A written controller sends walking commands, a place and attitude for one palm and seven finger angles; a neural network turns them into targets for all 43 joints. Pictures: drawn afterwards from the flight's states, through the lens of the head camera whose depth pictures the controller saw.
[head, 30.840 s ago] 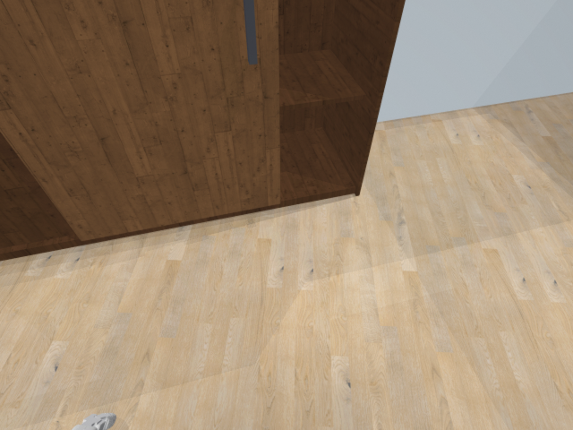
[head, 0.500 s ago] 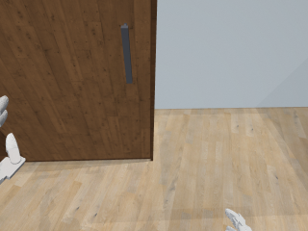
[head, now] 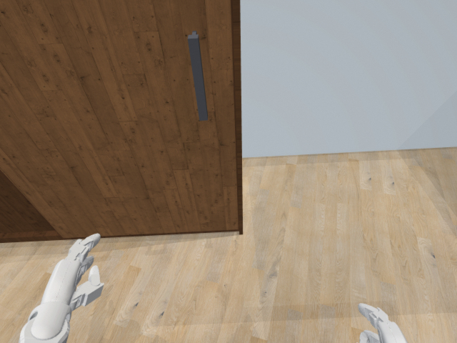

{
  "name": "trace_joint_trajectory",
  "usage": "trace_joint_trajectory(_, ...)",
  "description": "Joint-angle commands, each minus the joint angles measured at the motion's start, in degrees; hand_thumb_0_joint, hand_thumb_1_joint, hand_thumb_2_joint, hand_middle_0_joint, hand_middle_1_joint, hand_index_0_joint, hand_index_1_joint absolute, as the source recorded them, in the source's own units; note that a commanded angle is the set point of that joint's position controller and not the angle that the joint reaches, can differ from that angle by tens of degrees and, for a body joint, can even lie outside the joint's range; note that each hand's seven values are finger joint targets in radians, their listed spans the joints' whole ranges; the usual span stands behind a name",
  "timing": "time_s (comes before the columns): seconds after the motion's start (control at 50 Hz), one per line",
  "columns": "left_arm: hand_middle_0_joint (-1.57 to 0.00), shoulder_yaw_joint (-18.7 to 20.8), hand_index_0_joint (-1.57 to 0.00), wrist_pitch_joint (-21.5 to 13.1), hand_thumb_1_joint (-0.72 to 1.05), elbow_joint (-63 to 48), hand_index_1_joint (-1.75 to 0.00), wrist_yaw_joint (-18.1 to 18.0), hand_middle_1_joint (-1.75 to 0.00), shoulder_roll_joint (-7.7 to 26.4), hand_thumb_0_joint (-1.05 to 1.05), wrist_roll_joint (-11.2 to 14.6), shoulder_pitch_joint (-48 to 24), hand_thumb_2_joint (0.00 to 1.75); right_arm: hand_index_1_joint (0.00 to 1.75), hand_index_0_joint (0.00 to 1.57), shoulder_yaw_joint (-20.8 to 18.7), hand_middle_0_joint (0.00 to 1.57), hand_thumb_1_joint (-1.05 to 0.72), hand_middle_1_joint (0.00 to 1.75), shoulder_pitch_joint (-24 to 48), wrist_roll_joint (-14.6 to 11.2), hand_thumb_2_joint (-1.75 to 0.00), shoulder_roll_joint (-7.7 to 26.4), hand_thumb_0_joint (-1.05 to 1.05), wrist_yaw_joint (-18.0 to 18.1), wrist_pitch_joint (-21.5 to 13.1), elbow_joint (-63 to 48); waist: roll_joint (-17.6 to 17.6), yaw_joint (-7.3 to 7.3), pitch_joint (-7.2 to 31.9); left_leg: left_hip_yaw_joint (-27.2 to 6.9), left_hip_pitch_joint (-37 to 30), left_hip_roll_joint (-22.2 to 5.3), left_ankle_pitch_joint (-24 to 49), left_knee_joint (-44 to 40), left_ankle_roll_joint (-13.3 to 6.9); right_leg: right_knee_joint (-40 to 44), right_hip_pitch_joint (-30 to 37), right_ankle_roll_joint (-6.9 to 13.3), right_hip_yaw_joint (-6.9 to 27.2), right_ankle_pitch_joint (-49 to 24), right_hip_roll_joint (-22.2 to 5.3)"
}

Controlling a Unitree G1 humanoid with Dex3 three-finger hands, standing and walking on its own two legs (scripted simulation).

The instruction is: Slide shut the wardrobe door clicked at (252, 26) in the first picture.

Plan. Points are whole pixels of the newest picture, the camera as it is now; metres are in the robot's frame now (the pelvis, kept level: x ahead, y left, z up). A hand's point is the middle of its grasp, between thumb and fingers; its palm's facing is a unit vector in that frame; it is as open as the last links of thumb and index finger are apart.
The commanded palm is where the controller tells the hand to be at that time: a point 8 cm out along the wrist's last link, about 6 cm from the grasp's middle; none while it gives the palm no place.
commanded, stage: let the arm hang, fingers relaxed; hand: left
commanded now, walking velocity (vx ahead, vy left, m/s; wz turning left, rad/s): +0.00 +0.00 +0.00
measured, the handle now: (199, 78) +0.74 +0.13 +0.11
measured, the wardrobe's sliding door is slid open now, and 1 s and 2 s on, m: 0.00 0.00 0.00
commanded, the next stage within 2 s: look to check the result in 0.96 s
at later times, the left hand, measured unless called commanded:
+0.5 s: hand out of the picture +0.00 +0.25 -0.15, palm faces -0.03 -0.95 -0.31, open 7.3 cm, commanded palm none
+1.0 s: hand out of the picture +0.13 +0.25 -0.13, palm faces -0.05 -0.94 -0.33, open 7.4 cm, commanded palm none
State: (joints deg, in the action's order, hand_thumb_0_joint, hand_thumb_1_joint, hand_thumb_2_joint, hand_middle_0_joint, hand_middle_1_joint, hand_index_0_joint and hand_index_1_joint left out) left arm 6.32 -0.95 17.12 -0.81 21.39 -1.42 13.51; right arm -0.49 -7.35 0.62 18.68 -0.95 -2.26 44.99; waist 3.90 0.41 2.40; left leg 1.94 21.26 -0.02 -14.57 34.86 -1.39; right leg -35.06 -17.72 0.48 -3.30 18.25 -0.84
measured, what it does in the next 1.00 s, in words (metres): stands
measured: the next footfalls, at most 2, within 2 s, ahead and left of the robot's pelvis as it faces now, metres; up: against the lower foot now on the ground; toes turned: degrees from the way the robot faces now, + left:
none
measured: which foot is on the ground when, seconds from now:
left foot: down 0.00-1.00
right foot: down 0.00-1.00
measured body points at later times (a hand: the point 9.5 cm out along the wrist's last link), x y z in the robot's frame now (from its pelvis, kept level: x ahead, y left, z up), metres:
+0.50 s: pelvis -0.01 +0.01 +0.02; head +0.02 +0.01 +0.46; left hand +0.00 +0.30 -0.13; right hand +0.01 -0.26 -0.13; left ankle +0.04 +0.10 -0.73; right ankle +0.00 -0.11 -0.73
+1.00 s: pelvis +0.02 +0.01 +0.02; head +0.04 +0.01 +0.47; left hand +0.13 +0.30 -0.11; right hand +0.12 -0.29 -0.11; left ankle +0.04 +0.10 -0.73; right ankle +0.00 -0.11 -0.73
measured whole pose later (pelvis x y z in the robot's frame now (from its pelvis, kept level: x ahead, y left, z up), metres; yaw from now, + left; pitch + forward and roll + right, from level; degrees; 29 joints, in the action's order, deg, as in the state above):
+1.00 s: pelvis +0.02 +0.01 +0.02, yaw -1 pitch -1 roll +0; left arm -0.2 -1.2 63.2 0.4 19.1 -1.1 3.4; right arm -0.2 -3.1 0.9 20.3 -0.5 -0.5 63.9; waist 0.3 -0.4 -2.0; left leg 2.7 9.1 1.1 -8.2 17.9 -1.8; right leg -18.2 -5.9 -0.4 -2.5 11.6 -1.3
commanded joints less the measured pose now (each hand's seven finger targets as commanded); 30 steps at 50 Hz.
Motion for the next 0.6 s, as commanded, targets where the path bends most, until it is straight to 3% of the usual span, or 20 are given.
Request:
trace_joint_trajectory(0.0, -0.20, -1.9, -0.20, 0.1, 0.90, 14.2, -0.30, 0.7, -0.30, 6.9, 0.00, -0.5, -2.9, 0.90, 0.30, 0.20, -2.5, 0.20, -0.90, 0.30, 0.6, 1.0, -0.90, 8.4, 0.00, 0.4, 1.1, -1.6, -13.7, -1.44, -0.3, -5.9, -2.5, -3.8, 2.7, -3.8, -1.0, 11.7, -1.0, 4.0, 9.8, -1.7, -8.5)
trace_joint_trajectory(0.02, -0.20, -2.5, -0.20, 0.3, 0.90, 17.5, -0.30, 0.6, -0.30, 7.0, 0.00, -0.4, -4.7, 0.90, 0.30, 0.20, -2.3, 0.20, -0.90, 0.30, 0.1, 1.1, -0.90, 7.8, 0.00, 0.4, 1.8, -0.2, -12.4, -2.04, -1.2, -4.7, -4.5, -3.0, 1.1, -3.0, -0.6, 13.7, -2.9, 4.7, 10.5, 0.7, -9.4)
trace_joint_trajectory(0.06, -0.20, -3.5, -0.20, 0.6, 0.90, 22.9, -0.30, 0.3, -0.30, 6.6, 0.00, -0.2, -7.1, 0.90, 0.30, 0.20, -1.8, 0.20, -0.90, 0.30, -1.1, 1.2, -0.90, 6.9, 0.00, 0.5, 2.6, 2.1, -7.8, -2.64, -2.2, -4.5, -6.7, -3.2, 0.5, -4.7, -0.4, 15.0, -4.0, 4.7, 10.0, 4.4, -8.7)
trace_joint_trajectory(0.12, -0.20, -4.0, -0.20, 0.5, 0.90, 30.2, -0.30, 0.3, -0.30, 5.7, 0.00, 0.2, -5.8, 0.90, 0.30, 0.20, -1.4, 0.20, -0.90, 0.30, -0.6, 1.3, -0.90, 7.1, 0.00, 1.0, 2.4, 5.7, 1.4, -1.49, -2.5, -7.6, -4.7, -5.7, -1.3, -12.1, -1.0, 13.7, 0.5, 2.9, 8.4, 4.4, -5.5)
trace_joint_trajectory(0.16, -0.20, -3.7, -0.20, 0.2, 0.90, 34.3, -0.30, 0.3, -0.30, 5.4, 0.00, 0.3, -3.6, 0.90, 0.30, 0.20, -1.4, 0.20, -0.90, 0.30, -0.8, 1.0, -0.90, 7.5, 0.00, 1.3, 2.0, 7.7, 3.2, -0.37, -0.2, -8.5, -3.6, -6.6, -1.0, -14.2, -1.2, 13.4, 6.2, 2.5, 7.5, 0.2, -4.9)
trace_joint_trajectory(0.22, -0.20, -3.5, -0.20, -0.1, 0.90, 39.0, -0.30, 0.3, -0.30, 4.1, 0.00, 0.6, -1.8, 0.90, 0.30, 0.20, -1.5, 0.20, -0.90, 0.30, -2.3, 0.8, -0.90, 6.7, 0.00, 2.0, 1.5, 10.8, 4.5, -0.19, 2.1, -7.8, -5.9, -6.7, 1.7, -14.3, -1.1, 14.0, 8.9, 2.8, 7.1, -4.3, -5.2)
trace_joint_trajectory(0.26, -0.20, -3.5, -0.20, -0.1, 0.90, 41.1, -0.30, 0.3, -0.30, 4.0, 0.00, 0.6, -1.9, 0.90, 0.30, 0.20, -1.7, 0.20, -0.90, 0.30, -3.3, 0.6, -0.90, 6.8, 0.00, 2.3, 1.6, 12.4, 1.3, -0.36, 1.4, -7.6, -7.2, -7.1, 3.1, -14.1, -1.1, 15.3, 8.8, 2.7, 6.5, -5.2, -5.4)
trace_joint_trajectory(0.32, -0.20, -3.5, -0.20, 0.0, 0.90, 43.6, -0.30, 0.3, -0.30, 4.0, 0.00, 0.6, -2.5, 0.90, 0.30, 0.20, -2.2, 0.20, -0.90, 0.30, -3.9, 0.6, -0.90, 7.1, 0.00, 2.5, 2.0, 14.3, 0.5, -0.74, -1.9, -7.7, -7.1, -7.1, -1.2, -15.7, -1.0, 17.0, 6.4, 2.9, 6.3, -1.6, -5.4)
trace_joint_trajectory(0.42, -0.20, -3.4, -0.20, 0.0, 0.90, 45.5, -0.30, 0.3, -0.30, 5.4, 0.00, 0.5, -3.7, 0.90, 0.30, 0.20, -2.7, 0.20, -0.90, 0.30, -3.5, 0.7, -0.90, 8.2, 0.00, 2.3, 2.2, 15.7, -2.1, -0.91, -3.5, -8.2, -7.5, -7.1, -4.1, -17.3, -1.1, 18.5, 5.3, 2.8, 6.5, 1.6, -5.5)
trace_joint_trajectory(0.5, -0.20, -3.4, -0.20, 0.0, 0.90, 45.9, -0.30, 0.4, -0.30, 6.7, 0.00, 0.4, -5.1, 0.90, 0.30, 0.20, -2.8, 0.20, -0.90, 0.30, -1.8, 0.8, -0.90, 9.3, 0.00, 2.0, 2.2, 16.1, -3.2, -0.81, -3.9, -8.8, -7.8, -7.4, -5.5, -19.0, -1.1, 18.8, 5.2, 2.4, 6.5, 2.1, -5.5)
trace_joint_trajectory(0.58, -0.20, -3.6, -0.20, -0.4, 0.90, 45.6, -0.30, 0.5, -0.30, 7.9, 0.00, 0.3, -7.0, 0.90, 0.30, 0.20, -2.6, 0.20, -0.90, 0.30, 0.5, 0.7, -0.90, 10.2, 0.00, 1.6, 1.8, 16.2, -4.4, -0.72, -3.0, -8.9, -9.3, -7.6, -1.0, -19.7, -1.2, 18.5, 6.4, 1.9, 6.3, -1.9, -5.7)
